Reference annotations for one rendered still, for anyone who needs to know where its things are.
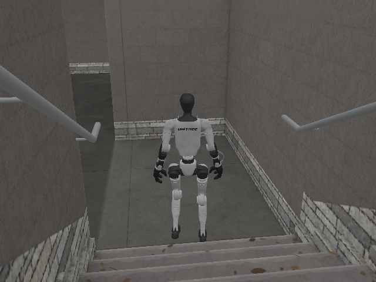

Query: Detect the stairs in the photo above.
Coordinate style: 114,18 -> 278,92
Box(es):
78,234 -> 376,282

